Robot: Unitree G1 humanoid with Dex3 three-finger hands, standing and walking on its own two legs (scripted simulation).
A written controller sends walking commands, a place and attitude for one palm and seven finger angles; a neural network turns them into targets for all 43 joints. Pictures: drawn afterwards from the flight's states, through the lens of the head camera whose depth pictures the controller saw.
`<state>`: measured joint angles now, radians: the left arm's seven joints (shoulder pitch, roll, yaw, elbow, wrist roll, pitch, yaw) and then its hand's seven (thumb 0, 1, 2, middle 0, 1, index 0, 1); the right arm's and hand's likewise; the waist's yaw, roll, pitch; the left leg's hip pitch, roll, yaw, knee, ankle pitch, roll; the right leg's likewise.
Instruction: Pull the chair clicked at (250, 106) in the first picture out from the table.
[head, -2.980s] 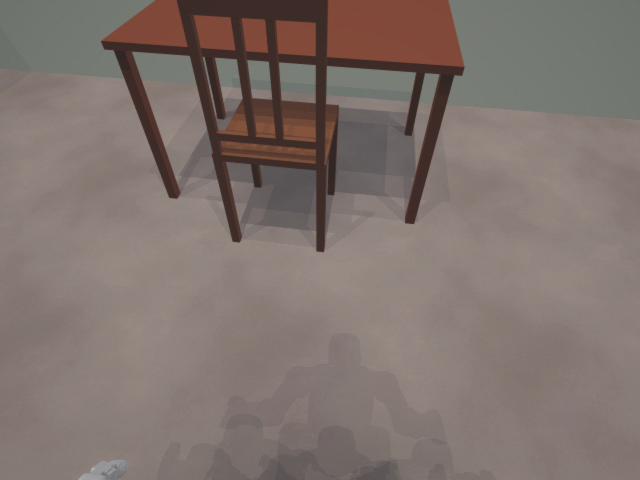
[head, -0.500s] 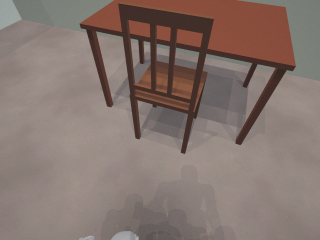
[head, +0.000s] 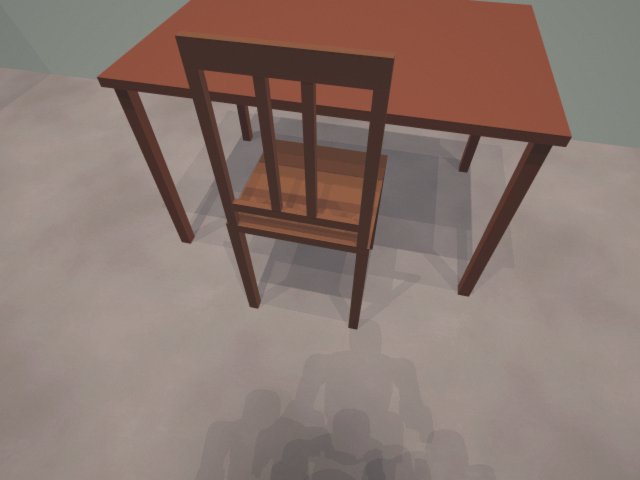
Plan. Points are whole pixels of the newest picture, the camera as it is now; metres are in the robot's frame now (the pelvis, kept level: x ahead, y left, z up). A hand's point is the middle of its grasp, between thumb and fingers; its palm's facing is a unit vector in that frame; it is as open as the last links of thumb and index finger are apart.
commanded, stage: turn to face it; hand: left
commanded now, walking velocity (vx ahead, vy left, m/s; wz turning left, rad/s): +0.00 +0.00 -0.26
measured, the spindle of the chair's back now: (270, 152) +0.74 +0.18 -0.05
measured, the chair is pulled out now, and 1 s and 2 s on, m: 0.00 0.00 0.00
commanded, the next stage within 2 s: take the last steps up to it in 0.18 s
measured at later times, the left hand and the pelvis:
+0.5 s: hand out of the picture +0.13 +0.19 -0.16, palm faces -0.13 -0.98 -0.18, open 7.4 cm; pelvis +0.03 +0.01 +0.01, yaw -8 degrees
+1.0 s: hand out of the picture +0.14 +0.13 -0.16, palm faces -0.10 -0.98 -0.18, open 7.3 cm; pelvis +0.13 -0.04 +0.01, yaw -9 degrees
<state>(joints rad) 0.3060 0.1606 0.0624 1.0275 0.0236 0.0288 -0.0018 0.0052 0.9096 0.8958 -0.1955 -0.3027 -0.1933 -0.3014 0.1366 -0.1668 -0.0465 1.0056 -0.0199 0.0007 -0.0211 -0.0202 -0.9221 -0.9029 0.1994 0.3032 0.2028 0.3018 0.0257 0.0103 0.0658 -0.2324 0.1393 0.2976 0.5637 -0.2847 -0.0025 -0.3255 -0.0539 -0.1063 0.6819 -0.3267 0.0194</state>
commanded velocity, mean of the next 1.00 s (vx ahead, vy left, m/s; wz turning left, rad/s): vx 0.19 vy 0.01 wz -0.09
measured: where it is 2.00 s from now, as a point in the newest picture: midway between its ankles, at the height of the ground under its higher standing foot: outside the picture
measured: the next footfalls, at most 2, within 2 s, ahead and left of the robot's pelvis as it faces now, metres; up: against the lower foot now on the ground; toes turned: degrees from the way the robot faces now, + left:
right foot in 0.02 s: +0.06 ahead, -0.11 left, +0.00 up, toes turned -7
left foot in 0.36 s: +0.07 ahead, +0.11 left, +0.00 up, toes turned -1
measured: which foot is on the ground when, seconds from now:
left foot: down 0.00-0.02, up 0.04-0.34, down 0.36-0.74, up 0.76-1.00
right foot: up 0.00-0.00, down 0.02-0.38, up 0.40-0.72, down 0.74-1.00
